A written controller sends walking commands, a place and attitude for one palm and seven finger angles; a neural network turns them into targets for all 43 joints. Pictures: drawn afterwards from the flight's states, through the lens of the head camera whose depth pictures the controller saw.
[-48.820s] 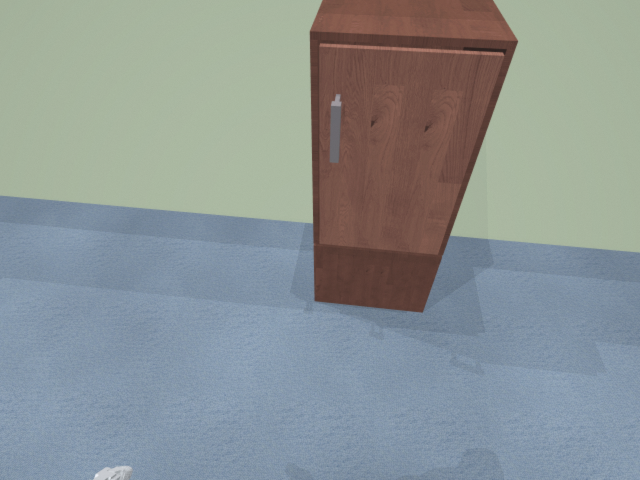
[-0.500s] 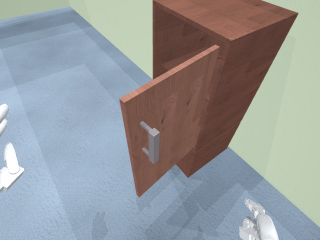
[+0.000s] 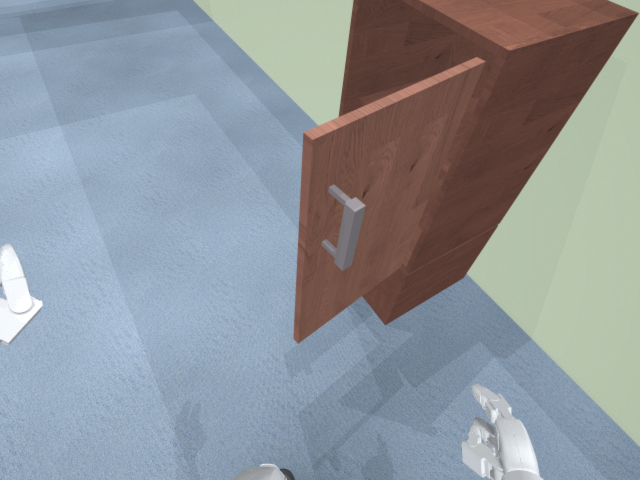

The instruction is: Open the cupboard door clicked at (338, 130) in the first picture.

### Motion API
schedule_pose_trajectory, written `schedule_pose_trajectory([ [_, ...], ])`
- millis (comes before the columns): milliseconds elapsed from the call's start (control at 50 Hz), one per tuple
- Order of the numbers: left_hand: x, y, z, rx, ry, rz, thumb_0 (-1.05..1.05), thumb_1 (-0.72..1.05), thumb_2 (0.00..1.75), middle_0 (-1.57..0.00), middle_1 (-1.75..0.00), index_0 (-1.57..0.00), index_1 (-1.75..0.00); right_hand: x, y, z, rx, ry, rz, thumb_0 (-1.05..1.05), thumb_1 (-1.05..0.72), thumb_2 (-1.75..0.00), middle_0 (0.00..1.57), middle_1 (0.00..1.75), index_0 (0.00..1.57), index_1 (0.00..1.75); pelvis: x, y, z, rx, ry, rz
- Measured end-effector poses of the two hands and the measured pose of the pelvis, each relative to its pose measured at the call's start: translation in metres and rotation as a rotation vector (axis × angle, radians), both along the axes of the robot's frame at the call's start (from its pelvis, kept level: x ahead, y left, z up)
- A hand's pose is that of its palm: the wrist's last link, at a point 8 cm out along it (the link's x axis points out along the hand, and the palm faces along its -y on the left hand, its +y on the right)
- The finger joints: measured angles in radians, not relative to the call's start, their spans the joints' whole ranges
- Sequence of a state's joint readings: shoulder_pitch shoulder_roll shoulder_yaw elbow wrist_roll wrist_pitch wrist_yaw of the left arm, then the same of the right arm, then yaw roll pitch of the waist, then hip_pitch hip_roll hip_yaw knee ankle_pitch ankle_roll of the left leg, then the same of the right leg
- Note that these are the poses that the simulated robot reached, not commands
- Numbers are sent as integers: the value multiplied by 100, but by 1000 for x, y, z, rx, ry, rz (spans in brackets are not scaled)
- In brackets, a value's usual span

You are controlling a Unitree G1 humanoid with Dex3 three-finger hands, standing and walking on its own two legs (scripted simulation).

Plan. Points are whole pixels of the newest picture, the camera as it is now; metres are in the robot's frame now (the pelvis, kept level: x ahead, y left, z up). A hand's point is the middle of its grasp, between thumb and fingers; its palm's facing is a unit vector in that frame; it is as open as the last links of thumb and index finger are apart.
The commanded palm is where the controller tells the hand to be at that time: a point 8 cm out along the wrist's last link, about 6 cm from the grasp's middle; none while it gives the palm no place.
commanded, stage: step back with the hand held close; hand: left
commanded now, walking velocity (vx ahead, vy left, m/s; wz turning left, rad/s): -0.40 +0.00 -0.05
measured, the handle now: (339, 228) +0.47 +0.01 +0.02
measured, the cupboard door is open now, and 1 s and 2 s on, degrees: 98 98 98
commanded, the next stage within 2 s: stop stepping back and stand still in 0.06 s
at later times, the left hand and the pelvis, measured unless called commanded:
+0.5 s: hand out of the picture +0.11 +0.23 +0.19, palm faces +0.40 -0.80 -0.45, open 7.4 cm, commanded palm +0.08 +0.26 +0.19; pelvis -0.09 -0.02 -0.01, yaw -8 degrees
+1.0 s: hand out of the picture +0.06 +0.20 +0.17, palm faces +0.45 -0.76 -0.46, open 7.4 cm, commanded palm +0.01 +0.23 +0.19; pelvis -0.16 -0.06 +0.02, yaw -5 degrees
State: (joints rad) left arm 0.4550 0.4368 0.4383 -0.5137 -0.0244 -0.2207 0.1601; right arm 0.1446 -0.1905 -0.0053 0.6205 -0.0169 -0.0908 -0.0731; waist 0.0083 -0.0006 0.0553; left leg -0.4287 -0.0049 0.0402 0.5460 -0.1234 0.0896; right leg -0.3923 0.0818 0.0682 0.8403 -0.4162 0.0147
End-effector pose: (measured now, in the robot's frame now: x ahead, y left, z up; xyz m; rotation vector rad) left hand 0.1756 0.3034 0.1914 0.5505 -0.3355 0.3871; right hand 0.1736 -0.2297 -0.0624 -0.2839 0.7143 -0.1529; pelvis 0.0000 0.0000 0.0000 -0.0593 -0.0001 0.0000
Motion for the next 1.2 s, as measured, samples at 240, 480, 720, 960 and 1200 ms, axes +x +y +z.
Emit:
schedule_pose_trajectory([
  [240, -44, -26, 8, -46, 9, -127, 1, 89, 90, -21, -30, -21, -30, -69, -1, 15, 24, -17, -15, 1, -91, -90, 21, 30, 21, 30, -60, -7, 10, -16, 89, -64],
  [480, -108, -38, 18, 65, -31, -102, 1, 89, 90, -22, -30, -21, -30, -177, -37, -28, 51, 101, -135, 1, -91, -90, 21, 30, 21, 30, -94, -19, -8, 75, 13, -134],
  [720, -111, -80, -3, 37, 85, -165, 1, 90, 90, -21, -30, -20, -30, -232, -54, -28, 110, -6, -220, 1, -91, -90, 20, 30, 20, 30, -146, -38, -7, 98, -59, -121],
  [960, -158, -68, 11, 12, 95, 65, 1, 89, 90, -21, -30, -21, -30, -239, -87, -28, 84, 89, -168, 1, -91, -90, 20, 30, 20, 30, -158, -59, 15, 113, -4, -93],
  [1200, -159, -86, 2, -19, 68, -73, 1, 89, 90, -21, -30, -21, -30, -198, -81, 7, 31, -33, -96, 1, -91, -90, 20, 30, 20, 30, -169, -56, 10, 68, -15, -89],
])
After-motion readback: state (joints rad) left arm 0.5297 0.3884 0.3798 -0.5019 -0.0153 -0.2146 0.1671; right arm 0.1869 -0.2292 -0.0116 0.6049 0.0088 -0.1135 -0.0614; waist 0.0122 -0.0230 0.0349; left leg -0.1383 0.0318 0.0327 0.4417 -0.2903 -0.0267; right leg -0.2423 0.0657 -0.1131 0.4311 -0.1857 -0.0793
